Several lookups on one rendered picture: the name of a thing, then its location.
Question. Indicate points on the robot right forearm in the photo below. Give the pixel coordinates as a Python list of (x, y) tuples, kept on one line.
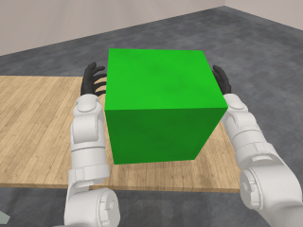
[(251, 148)]

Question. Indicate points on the robot right upper arm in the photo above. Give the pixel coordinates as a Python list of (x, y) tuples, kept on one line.
[(273, 191)]

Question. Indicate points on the robot left hand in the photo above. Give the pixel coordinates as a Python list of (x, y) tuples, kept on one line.
[(88, 86)]

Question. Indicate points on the table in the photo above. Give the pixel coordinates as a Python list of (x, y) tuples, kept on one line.
[(36, 113)]

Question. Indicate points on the robot right hand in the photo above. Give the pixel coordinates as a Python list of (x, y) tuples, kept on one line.
[(222, 80)]

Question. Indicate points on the robot left upper arm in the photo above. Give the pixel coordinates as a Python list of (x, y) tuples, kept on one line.
[(92, 208)]

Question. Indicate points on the carton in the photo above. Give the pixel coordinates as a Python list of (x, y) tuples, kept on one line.
[(161, 105)]

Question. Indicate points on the robot left forearm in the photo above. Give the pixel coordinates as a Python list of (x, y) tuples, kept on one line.
[(87, 146)]

